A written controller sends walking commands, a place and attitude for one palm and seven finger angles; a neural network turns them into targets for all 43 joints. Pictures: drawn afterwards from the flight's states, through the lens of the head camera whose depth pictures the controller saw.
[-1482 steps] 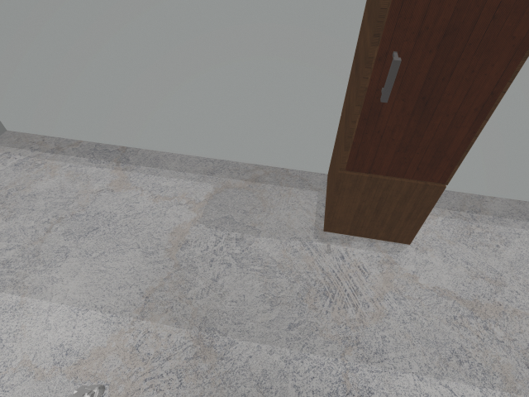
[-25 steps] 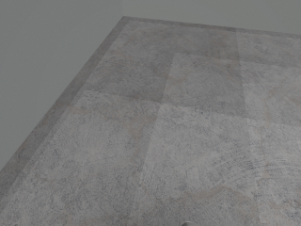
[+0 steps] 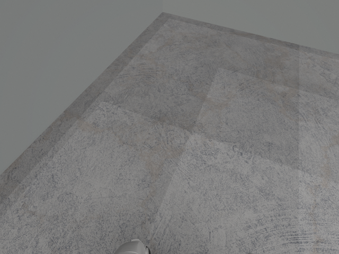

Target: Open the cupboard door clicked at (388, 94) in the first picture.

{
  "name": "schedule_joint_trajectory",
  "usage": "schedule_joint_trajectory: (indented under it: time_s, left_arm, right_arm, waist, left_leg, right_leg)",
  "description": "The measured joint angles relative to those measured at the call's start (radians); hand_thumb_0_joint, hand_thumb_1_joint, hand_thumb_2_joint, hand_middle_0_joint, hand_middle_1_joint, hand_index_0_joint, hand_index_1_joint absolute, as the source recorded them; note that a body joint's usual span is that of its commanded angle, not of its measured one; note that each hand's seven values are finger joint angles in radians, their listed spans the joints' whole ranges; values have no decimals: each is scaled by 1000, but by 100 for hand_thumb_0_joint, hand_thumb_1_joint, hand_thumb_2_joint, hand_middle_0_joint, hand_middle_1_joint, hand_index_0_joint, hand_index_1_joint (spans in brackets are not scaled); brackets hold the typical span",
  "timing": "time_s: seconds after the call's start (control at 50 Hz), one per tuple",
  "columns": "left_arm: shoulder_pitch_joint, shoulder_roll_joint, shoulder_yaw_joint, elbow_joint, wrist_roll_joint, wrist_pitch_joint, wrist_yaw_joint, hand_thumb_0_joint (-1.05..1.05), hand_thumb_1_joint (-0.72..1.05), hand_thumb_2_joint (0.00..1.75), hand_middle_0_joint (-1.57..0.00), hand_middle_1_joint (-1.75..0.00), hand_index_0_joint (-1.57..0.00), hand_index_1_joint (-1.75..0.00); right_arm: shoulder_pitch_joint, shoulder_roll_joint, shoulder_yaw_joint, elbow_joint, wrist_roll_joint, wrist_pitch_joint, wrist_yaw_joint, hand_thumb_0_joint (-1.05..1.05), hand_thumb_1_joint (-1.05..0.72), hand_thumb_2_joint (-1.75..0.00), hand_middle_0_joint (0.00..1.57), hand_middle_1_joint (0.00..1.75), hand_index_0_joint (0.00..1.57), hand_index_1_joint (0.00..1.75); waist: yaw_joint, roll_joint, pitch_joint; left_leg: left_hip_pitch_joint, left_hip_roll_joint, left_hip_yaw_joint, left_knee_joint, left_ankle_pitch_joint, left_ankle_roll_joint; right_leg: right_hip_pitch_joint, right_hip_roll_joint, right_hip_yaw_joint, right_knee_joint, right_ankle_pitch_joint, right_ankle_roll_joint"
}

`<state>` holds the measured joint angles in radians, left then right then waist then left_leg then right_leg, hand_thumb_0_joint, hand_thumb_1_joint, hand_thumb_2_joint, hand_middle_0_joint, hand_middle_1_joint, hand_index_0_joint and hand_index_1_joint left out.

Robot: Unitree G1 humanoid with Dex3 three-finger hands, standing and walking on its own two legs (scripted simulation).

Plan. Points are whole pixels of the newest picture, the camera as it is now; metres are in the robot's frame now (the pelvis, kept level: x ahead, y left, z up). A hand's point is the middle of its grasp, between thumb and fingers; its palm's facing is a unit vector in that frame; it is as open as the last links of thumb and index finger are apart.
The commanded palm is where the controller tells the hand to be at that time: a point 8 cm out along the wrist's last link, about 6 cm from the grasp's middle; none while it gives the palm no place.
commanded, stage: turn to face it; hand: left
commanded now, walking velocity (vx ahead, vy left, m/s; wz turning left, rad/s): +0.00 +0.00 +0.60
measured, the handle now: out of the picture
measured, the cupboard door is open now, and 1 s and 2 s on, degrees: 47 47 47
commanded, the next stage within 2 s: none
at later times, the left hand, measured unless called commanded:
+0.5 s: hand out of the picture +0.11 +0.16 -0.14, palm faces +0.32 -0.91 -0.25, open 7.3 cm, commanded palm none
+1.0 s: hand out of the picture +0.09 +0.14 -0.14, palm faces +0.60 -0.75 -0.28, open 7.3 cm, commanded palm none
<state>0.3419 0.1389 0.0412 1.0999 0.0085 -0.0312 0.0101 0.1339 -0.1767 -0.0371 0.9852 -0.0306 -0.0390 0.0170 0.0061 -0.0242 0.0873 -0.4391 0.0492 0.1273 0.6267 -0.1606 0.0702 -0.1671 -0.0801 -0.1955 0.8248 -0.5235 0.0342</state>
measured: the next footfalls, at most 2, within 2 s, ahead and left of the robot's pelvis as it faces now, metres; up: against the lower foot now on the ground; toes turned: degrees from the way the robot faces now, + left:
right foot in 0.28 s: +0.12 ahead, -0.18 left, +0.00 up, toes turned +7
left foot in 0.58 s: +0.12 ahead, +0.09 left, +0.00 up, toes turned +29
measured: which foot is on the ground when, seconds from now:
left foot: down 0.00-0.28, up 0.30-0.56, down 0.58-0.86, up 0.88-1.00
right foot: up 0.00-0.26, down 0.28-0.58, up 0.60-0.84, down 0.86-1.00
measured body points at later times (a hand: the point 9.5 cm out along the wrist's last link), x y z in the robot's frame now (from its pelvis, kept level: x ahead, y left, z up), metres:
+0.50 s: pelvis +0.09 -0.05 +0.02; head +0.14 -0.04 +0.47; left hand +0.09 +0.21 -0.12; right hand +0.26 -0.28 -0.12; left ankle +0.07 +0.07 -0.68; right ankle +0.08 -0.18 -0.72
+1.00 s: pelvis +0.15 -0.08 +0.01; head +0.20 -0.05 +0.46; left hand +0.06 +0.18 -0.12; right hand +0.39 -0.23 -0.13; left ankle +0.06 +0.02 -0.65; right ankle +0.22 -0.18 -0.72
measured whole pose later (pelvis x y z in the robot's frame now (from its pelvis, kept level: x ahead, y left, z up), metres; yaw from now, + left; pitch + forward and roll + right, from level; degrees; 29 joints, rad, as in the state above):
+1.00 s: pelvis +0.15 -0.08 +0.01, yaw +38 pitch +1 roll +1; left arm 0.20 0.21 0.05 0.86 0.03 0.01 0.02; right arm 0.12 -0.26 -0.08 0.91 -0.02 0.08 0.03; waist -0.01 0.01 0.11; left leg -0.51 0.00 0.01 1.08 -0.48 -0.05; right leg -0.27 -0.11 -0.12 0.59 -0.33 0.02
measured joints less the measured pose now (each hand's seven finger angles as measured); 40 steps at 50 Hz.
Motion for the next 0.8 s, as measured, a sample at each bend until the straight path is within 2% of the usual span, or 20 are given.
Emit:
schedule_joint_trajectory:
  time_s: [0.04, 0.06, 0.1, 0.18, 0.26, 0.28, 0.32, 0.36, 0.4, 0.44, 0.52, 0.56, 0.58, 0.62, 0.68, 0.72, 0.8]
  left_arm:
    - [-37, 15, 7, -15, 1, 27, 5, 0, 91, 90, -20, -30, -20, -30]
    - [-60, 20, 12, -26, 3, 35, 5, 0, 91, 90, -20, -30, -20, -30]
    - [-105, 27, 21, -60, 5, 42, 2, 0, 91, 90, -20, -30, -20, -30]
    - [-175, 37, 30, -138, 6, 45, -2, 0, 91, 90, -20, -30, -20, -30]
    - [-206, 53, 32, -199, 8, 36, -3, 0, 91, 90, -20, -30, -20, -30]
    - [-200, 65, 32, -217, 13, 29, -2, 0, 91, 90, -20, -30, -20, -30]
    - [-205, 64, 28, -227, 20, 27, 3, 0, 91, 90, -20, -30, -20, -30]
    - [-195, 57, 21, -231, 20, 31, 8, 0, 91, 90, -20, -30, -20, -30]
    - [-180, 55, 16, -229, 21, 33, 12, 0, 91, 90, -20, -30, -20, -30]
    - [-168, 58, 13, -223, 21, 31, 11, 0, 91, 90, -20, -30, -20, -30]
    - [-145, 66, 6, -214, 21, 23, 5, 0, 91, 90, -20, -30, -20, -30]
    - [-127, 75, 7, -210, 15, 26, 1, 0, 91, 90, -20, -30, -20, -30]
    - [-112, 75, 8, -209, 11, 30, -1, 0, 90, 90, -21, -30, -20, -30]
    - [-119, 96, 13, -200, 5, 58, 0, 0, 91, 90, -21, -30, -20, -30]
    - [-147, 114, 25, -187, 5, 89, 8, 0, 91, 90, -20, -30, -20, -30]
    - [-165, 115, 30, -193, 5, 93, 2, 0, 91, 90, -20, -30, -20, -30]
    - [-181, 111, 30, -224, 5, 79, -7, 0, 91, 90, -20, -30, -20, -30]
  right_arm:
    - [-6, 5, 3, -12, 2, 3, -11, 0, -91, -90, 20, 30, 20, 30]
    - [-5, 4, 3, -16, 2, 7, -16, 0, -91, -90, 20, 30, 20, 30]
    - [0, -1, 3, -18, 0, 18, -22, 0, -91, -90, 20, 30, 20, 30]
    - [10, -12, -2, -22, -6, 43, -19, 0, -91, -90, 20, 30, 20, 30]
    - [28, -22, -20, -36, -6, 74, -11, 0, -91, -90, 20, 30, 21, 30]
    - [36, -19, -25, -42, -2, 81, -8, 0, -91, -90, 20, 30, 21, 30]
    - [36, -36, -39, -43, 1, 95, -1, 0, -91, -90, 20, 30, 21, 30]
    - [34, -55, -49, -41, 1, 105, 4, 0, -91, -90, 20, 30, 20, 30]
    - [31, -65, -53, -43, 3, 109, 7, 0, -91, -90, 20, 30, 20, 30]
    - [27, -67, -50, -50, 6, 106, 10, 0, -91, -90, 20, 30, 20, 30]
    - [3, -74, -37, -66, 11, 98, 14, 0, -91, -90, 20, 30, 20, 30]
    - [-10, -80, -30, -81, 9, 89, 16, 0, -91, -90, 20, 30, 20, 30]
    - [-11, -91, -27, -95, 6, 80, 18, 0, -91, -90, 20, 30, 20, 30]
    - [-25, -86, -27, -104, 4, 64, 13, 0, -91, -90, 20, 30, 20, 30]
    - [-17, -77, -20, -111, 2, 58, -1, 0, -91, -90, 20, 30, 20, 30]
    - [-8, -75, -18, -106, -1, 64, -7, 0, -91, -90, 20, 30, 20, 30]
    - [6, -74, -20, -91, -5, 82, -6, 0, -91, -90, 20, 30, 20, 30]
  waist:
    - [2, -13, 6]
    - [3, -11, 5]
    - [7, -2, 3]
    - [2, 28, -10]
    - [-14, 52, -29]
    - [-13, 33, -42]
    - [-13, 39, -36]
    - [-17, 44, -31]
    - [-24, 31, -28]
    - [-27, 7, -20]
    - [-16, -27, 9]
    - [-14, -36, 19]
    - [-13, -20, 13]
    - [-16, -30, 25]
    - [-12, -24, 30]
    - [-9, -6, 29]
    - [-8, 31, 22]
  left_leg:
    - [-7, -17, -12, 31, -52, -6]
    - [-6, -23, -22, 24, -53, -16]
    - [5, -34, -45, -10, -36, -29]
    - [20, -44, -100, -65, -13, -40]
    - [11, -48, -164, -48, -28, -72]
    - [-6, -63, -164, -14, -73, -78]
    - [-53, -65, -158, 157, -235, -87]
    - [-97, -59, -133, 357, -283, -97]
    - [-104, -44, -100, 441, -289, -111]
    - [-73, -32, -65, 383, -294, -121]
    - [15, -31, -19, 152, -264, -118]
    - [71, -40, 1, 14, -156, -103]
    - [99, -29, -8, -48, -51, -78]
    - [70, -35, -27, 10, -89, -47]
    - [65, -34, -68, 18, -131, -50]
    - [75, -33, -99, -15, -111, -65]
    - [82, -31, -162, -49, -88, -83]
  right_leg:
    - [-124, 13, 80, 248, -30, 11]
    - [-176, 17, 103, 314, -18, 16]
    - [-249, 14, 132, 336, 25, 24]
    - [-290, 9, 160, 158, 66, 28]
    - [-204, 24, 156, -135, 141, 22]
    - [-178, 10, 166, -219, 169, 6]
    - [-175, 2, 143, -193, 207, -11]
    - [-140, -11, 111, -203, 188, -16]
    - [-99, -27, 86, -240, 184, -16]
    - [-64, -48, 61, -271, 184, -16]
    - [-27, -81, 9, -264, 154, -3]
    - [-35, -97, -14, -204, 116, 6]
    - [-65, -93, -24, -132, 98, 13]
    - [-160, -82, 44, 95, -17, 36]
    - [-269, -33, 123, 278, -35, 47]
    - [-298, -16, 144, 262, 4, 48]
    - [-264, 11, 159, 48, 66, 40]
